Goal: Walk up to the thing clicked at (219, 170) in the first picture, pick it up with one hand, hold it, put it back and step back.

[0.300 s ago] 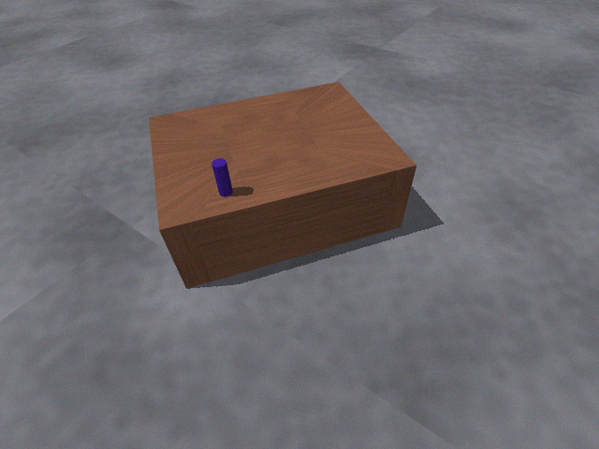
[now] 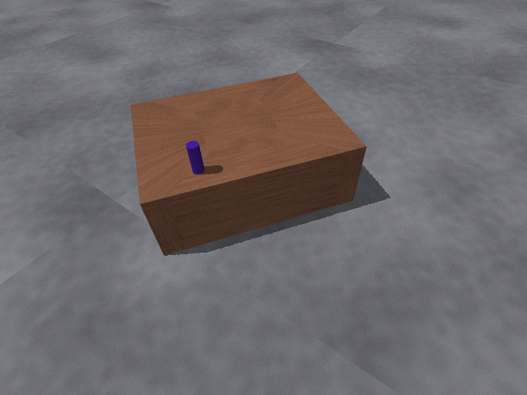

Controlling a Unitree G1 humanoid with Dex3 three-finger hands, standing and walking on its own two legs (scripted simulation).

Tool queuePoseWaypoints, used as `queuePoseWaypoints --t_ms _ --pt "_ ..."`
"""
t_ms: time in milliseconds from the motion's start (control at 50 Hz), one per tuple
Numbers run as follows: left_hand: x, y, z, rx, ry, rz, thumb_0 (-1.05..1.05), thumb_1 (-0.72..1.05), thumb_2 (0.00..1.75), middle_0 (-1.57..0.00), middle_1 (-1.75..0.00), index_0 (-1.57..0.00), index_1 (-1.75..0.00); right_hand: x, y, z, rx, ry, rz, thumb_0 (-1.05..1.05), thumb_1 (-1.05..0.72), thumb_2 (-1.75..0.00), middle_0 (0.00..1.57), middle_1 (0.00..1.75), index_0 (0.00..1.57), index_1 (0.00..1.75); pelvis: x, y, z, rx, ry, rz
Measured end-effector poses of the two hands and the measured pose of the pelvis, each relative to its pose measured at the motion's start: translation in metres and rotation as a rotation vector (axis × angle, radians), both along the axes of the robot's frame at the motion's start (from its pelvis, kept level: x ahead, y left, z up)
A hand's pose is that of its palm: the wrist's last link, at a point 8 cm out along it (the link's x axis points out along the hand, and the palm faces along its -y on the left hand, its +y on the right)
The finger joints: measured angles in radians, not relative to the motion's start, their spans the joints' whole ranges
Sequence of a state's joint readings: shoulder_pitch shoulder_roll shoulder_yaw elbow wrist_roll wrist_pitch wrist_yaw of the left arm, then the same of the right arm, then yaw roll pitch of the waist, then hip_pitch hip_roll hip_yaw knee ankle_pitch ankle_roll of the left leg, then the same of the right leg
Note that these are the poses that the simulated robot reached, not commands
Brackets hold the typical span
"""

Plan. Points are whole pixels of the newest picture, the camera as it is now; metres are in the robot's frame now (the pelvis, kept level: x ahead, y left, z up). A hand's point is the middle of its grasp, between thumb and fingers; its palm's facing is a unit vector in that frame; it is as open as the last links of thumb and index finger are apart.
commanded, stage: stand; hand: left
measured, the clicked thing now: (195, 158) +1.07 +0.33 -0.35
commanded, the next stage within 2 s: walk up in 0.82 s
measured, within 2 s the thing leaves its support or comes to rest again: neither
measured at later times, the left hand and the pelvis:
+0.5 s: hand out of the picture +0.08 +0.25 -0.16, palm faces -0.03 -0.94 -0.34, open 7.4 cm; pelvis +0.01 +0.00 +0.00, yaw +0 degrees
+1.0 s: hand out of the picture +0.07 +0.28 -0.16, palm faces +0.11 -0.94 -0.34, open 7.4 cm; pelvis +0.02 +0.00 -0.01, yaw +5 degrees
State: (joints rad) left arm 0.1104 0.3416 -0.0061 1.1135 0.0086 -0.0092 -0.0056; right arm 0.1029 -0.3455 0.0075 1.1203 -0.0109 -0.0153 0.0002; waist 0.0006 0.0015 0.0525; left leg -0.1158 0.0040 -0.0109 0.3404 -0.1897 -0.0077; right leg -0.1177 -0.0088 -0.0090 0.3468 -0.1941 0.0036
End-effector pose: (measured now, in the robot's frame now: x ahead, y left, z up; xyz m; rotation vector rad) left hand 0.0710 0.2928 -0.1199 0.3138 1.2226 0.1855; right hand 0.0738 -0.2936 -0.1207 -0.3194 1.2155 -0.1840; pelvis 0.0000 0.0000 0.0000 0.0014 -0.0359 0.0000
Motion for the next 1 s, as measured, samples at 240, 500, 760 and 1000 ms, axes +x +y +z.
queuePoseWaypoints --t_ms 240,500,760,1000 --pt "0.004 0.001 0.0 0.0 0.001 0.001 0.0 0.91 0.9 -0.2 -0.3 -0.2 -0.3 0.0 0.0 0.001 -0.002 0.013 -0.003 0.01 -0.9 -0.9 0.2 0.3 0.21 0.3 0.004 0.0 0.001 -0.001 0.004 0.003" --pt "0.007 0.003 0.001 0.004 0.002 0.002 0.0 0.91 0.9 -0.2 -0.3 -0.2 -0.3 0.006 0.001 0.0 -0.002 0.001 -0.005 0.01 -0.9 -0.9 0.2 0.3 0.21 0.3 0.007 0.002 0.001 0.001 0.0 -0.001" --pt "0.006 0.003 0.002 0.005 -0.007 0.004 0.0 0.91 0.9 -0.2 -0.3 -0.2 -0.3 0.005 0.001 0.002 -0.003 -0.003 -0.005 0.0 -0.9 -0.9 0.2 0.3 0.21 0.3 0.006 0.001 0.001 0.0 -0.002 0.0" --pt "-0.01 0.03 0.0 0.008 -0.097 0.107 0.0 0.9 0.9 -0.21 -0.3 -0.2 -0.3 0.02 -0.011 0.002 -0.046 0.051 0.088 0.01 -0.9 -0.9 0.21 0.3 0.21 0.3 0.025 0.005 -0.011 -0.021 0.007 0.091"
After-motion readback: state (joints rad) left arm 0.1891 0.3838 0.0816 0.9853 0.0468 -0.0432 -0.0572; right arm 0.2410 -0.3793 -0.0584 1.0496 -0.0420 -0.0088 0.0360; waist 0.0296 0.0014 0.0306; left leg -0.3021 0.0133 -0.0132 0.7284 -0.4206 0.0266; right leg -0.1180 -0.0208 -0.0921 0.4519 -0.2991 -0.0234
